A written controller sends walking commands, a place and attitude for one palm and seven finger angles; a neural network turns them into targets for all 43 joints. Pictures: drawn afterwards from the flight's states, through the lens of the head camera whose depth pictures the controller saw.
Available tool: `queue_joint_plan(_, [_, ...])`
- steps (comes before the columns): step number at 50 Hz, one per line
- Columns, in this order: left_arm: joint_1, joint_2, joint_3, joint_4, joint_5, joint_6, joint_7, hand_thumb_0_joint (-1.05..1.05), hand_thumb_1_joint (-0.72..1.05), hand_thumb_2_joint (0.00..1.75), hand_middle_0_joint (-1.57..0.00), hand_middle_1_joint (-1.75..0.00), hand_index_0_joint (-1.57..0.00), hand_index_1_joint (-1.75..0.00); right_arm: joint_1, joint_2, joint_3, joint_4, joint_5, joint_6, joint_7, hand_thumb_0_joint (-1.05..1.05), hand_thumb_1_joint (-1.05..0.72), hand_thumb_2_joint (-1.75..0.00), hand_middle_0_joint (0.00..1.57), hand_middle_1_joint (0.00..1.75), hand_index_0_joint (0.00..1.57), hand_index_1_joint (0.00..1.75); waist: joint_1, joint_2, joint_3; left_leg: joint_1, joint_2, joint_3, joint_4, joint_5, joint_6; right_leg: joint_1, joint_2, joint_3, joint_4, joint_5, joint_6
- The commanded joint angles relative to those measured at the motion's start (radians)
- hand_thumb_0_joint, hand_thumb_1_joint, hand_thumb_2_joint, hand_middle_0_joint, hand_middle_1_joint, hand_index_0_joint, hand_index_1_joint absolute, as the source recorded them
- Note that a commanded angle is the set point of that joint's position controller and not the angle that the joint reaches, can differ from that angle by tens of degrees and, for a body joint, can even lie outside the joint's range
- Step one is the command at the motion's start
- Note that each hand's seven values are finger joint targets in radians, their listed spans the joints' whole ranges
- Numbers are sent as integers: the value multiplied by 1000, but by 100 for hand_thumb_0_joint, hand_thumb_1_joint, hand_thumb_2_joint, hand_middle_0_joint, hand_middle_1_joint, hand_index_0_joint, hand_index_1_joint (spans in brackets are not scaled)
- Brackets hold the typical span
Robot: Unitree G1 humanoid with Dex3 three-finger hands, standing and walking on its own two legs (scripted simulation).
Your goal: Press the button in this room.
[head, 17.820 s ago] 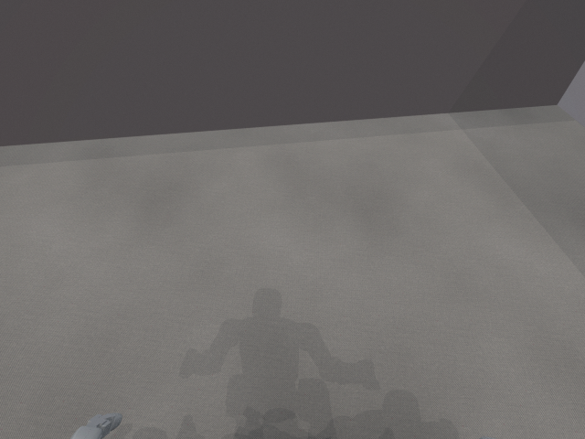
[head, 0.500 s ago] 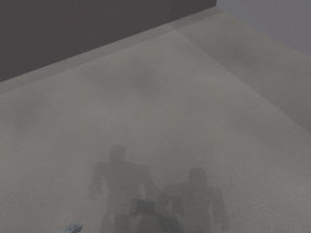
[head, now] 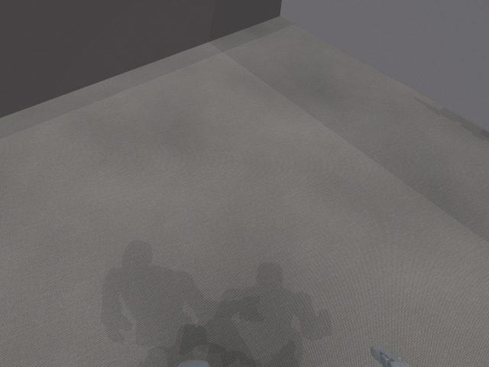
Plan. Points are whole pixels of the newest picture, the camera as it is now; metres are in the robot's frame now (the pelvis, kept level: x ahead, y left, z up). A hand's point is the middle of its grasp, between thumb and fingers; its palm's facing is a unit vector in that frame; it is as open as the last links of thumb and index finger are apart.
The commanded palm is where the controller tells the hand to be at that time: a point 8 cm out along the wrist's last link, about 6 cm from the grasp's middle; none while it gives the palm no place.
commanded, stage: turn or walk to find it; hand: left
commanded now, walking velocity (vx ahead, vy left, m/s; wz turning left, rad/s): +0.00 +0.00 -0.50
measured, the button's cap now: out of the picture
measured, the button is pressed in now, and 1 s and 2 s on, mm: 0 0 0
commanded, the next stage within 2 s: none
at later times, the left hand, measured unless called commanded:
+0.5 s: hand (163, 360) +0.14 +0.16 -0.16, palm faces -0.31 -0.92 -0.25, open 7.3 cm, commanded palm none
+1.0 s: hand out of the picture +0.10 +0.14 -0.16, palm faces -0.38 -0.90 -0.20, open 7.3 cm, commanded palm none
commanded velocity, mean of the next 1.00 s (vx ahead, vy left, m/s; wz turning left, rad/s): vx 0.17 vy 0.00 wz -0.49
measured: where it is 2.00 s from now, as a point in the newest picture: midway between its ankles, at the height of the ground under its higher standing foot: (322, 321)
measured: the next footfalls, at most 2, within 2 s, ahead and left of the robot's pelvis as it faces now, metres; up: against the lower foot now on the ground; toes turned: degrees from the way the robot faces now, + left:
left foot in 0.04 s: +0.04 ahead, +0.12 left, +0.00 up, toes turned +0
right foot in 0.52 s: -0.02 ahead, -0.12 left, +0.00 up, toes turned -25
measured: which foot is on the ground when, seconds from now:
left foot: up 0.00-0.02, down 0.04-0.52, up 0.54-1.00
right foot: down 0.00-0.04, up 0.06-0.50, down 0.52-1.00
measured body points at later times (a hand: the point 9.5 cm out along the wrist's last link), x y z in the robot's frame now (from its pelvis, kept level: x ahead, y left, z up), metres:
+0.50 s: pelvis -0.02 +0.00 -0.01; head +0.01 -0.03 +0.44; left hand +0.16 +0.21 -0.14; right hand -0.08 -0.25 -0.16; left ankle +0.00 +0.12 -0.73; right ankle -0.06 -0.11 -0.73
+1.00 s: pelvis +0.05 -0.04 +0.01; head +0.07 -0.05 +0.46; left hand +0.12 +0.19 -0.14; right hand +0.03 -0.32 -0.12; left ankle +0.17 +0.06 -0.70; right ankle -0.06 -0.11 -0.73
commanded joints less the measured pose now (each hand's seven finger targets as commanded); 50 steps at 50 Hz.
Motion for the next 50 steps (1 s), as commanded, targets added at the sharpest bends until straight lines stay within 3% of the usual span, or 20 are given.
queue_joint_plan(1, [-42, 139, 37, -99, -14, -13, 12, 0, 90, 90, -20, -30, -20, -30, 167, -160, -33, -34, 0, -44, -18, 0, -90, -90, 20, 30, 20, 30, -85, 65, -202, 365, 162, -139, -389, 222, 59, -147, -107, 179, 104, 193, -14])
queue_joint_plan(2, [-17, 96, 28, -111, -16, -11, 0, 0, 90, 90, -20, -30, -20, -30, 151, -241, -50, -50, -9, -42, -15, 0, -90, -90, 20, 30, 20, 30, -69, 323, -173, 403, 402, -355, -427, 393, 151, -318, 0, 18, 321, -299, 48])
queue_joint_plan(3, [-34, 125, 32, -109, -4, -5, 2, 0, 90, 90, -20, -30, -20, -30, 140, -251, -48, -63, -13, -31, -11, 0, -90, -90, 20, 30, 20, 30, -79, 260, -129, 259, 464, -334, -422, 392, 218, -280, -41, -8, 501, -368, 64])
queue_joint_plan(6, [-11, 140, 55, -80, 10, 10, -17, 0, 90, 90, -20, -30, -20, -30, 23, -156, -24, -98, -19, -37, -16, 0, -90, -90, 20, 30, 20, 30, -17, 172, -34, 111, 317, -153, -442, 302, 186, -266, -82, -24, 684, -213, 90])
queue_joint_plan(9, [0, 106, 44, -73, 5, 9, -29, 0, 90, 90, -20, -30, -20, -30, 62, -145, -29, -85, -15, -46, -14, 0, -90, -90, 20, 30, 20, 30, -24, 126, -78, 206, 265, -33, -399, 417, 183, -295, -99, -70, 696, -141, 108])
queue_joint_plan(13, [-55, 84, 36, -95, 1, 13, -28, 0, 90, 90, -20, -30, -20, -30, 159, -141, -39, -48, -14, -50, -11, 0, -90, -90, 20, 30, 20, 30, -60, 160, -92, 292, 298, -9, -376, 527, 207, -315, -129, -91, 616, -150, 125])
queue_joint_plan(18, [-132, 64, 22, -121, 1, 14, -28, 0, 90, 90, -20, -30, -20, -30, 201, -159, -54, -19, -20, -45, -4, 0, -90, -90, 20, 30, 20, 30, -89, 184, -79, 271, 339, 41, -350, 554, 215, -221, -151, -146, 403, -211, 114])
queue_joint_plan(21, [-117, 58, 15, -122, -2, 3, -26, 0, 90, 90, -20, -30, -20, -30, 188, -178, -61, -9, -22, -40, 2, 0, -90, -90, 20, 30, 20, 30, -85, 224, -106, 259, 354, 69, -297, 574, 201, -126, -133, -180, 248, -218, 91])
queue_joint_plan(23, [-63, 69, 18, -103, -2, -7, -22, 0, 90, 90, -20, -30, -20, -30, 175, -182, -64, -6, -20, -37, 5, 0, -90, -90, 20, 30, 20, 30, -53, 201, -126, 222, 340, 116, -214, 557, 156, -12, -119, -196, 77, -93, 71])
queue_joint_plan(24, [-6, 96, 22, -85, 0, -14, -19, 0, 90, 90, -20, -30, -20, -30, 167, -175, -63, -3, -15, -33, 8, 0, -90, -90, 20, 30, 20, 30, -20, 141, -150, 163, 311, 165, -112, 483, 107, 106, -115, -203, -58, 53, 60])
queue_joint_plan(25, [58, 184, 36, -70, 9, -30, -9, 0, 90, 90, -20, -30, -20, -30, 195, -126, -52, -15, -7, -29, 13, 0, -90, -90, 20, 30, 20, 30, 10, -83, -182, -24, 248, 212, 84, 232, 38, 294, -268, -16, -166, 238, 13])
queue_joint_plan(26, [112, 277, 56, -50, 5, -36, 4, 0, 90, 90, -20, -30, -20, -30, 124, -48, -24, -71, -12, -22, 16, 0, -90, -90, 20, 30, 20, 30, 43, -344, -152, -277, 102, 189, 309, -256, -12, 330, -480, 298, -188, 511, -83])
queue_joint_plan(27, [136, 272, 54, -44, -9, -29, 12, 0, 90, 90, -20, -30, -20, -30, 95, -84, -26, -80, -10, -5, 5, 0, -90, -90, 20, 30, 20, 30, 55, -253, -170, -278, 101, 54, 411, -257, 2, 284, -502, 282, -207, 418, -153])
queue_joint_plan(29, [25, 225, 57, -74, -7, -19, 18, 0, 90, 90, -20, -30, -20, -30, 60, -96, -32, -77, -16, 6, 16, 0, -90, -90, 20, 30, 20, 30, 29, -224, -74, -340, 124, 14, 473, -124, 10, 181, -419, 301, -316, -192, -139])
queue_joint_plan(30, [-4, 199, 45, -79, -8, -28, 14, 0, 90, 90, -20, -30, -20, -30, 50, -118, -37, -64, -26, -1, 25, 0, -90, -90, 20, 30, 20, 30, 17, -164, -24, -340, 127, 10, 474, -41, 7, 131, -382, 264, -328, -257, -118])
queue_joint_plan(32, [-28, 169, 31, -82, -6, -51, 7, 0, 90, 90, -20, -30, -20, -30, 104, -117, -40, -37, -33, -12, 36, 0, -90, -90, 20, 30, 20, 30, -23, -102, -29, -293, 122, 28, 429, 57, -8, 120, -330, 181, -318, -175, -98])
queue_joint_plan(34, [0, 164, 30, -65, -6, -69, 2, 0, 90, 90, -20, -30, -20, -30, 125, -107, -41, -22, -31, -21, 39, 0, -90, -90, 20, 30, 20, 30, -26, -90, -51, -281, 115, 34, 393, 101, -17, 156, -300, 146, -310, -94, -94])
queue_joint_plan(44, [143, 152, 27, -3, 4, -101, 1, 0, 90, 90, -20, -30, -20, -30, -32, -94, -37, -97, -22, -50, 43, 0, -90, -90, 20, 30, 20, 30, 17, -90, 0, -348, 105, 11, 198, 100, -26, 224, -328, 269, -329, -63, -163])
queue_joint_plan(47, [142, 159, 29, 7, 7, -99, 3, 0, 90, 90, -20, -30, -20, -30, -59, -75, -27, -113, -18, -63, 44, 0, -90, -90, 20, 30, 20, 30, 14, -112, -1, -257, 79, 25, 60, 76, -13, 200, -315, 259, -294, 19, -161])
queue_joint_plan(50, [103, 167, 33, 10, 5, -94, 2, 0, 90, 90, -20, -30, -20, -30, 6, -75, -26, -96, -11, -79, 37, 0, -90, -90, 20, 30, 20, 30, -25, -105, -34, -19, 42, 50, -106, 105, 0, 97, -287, 236, -219, 79, -132])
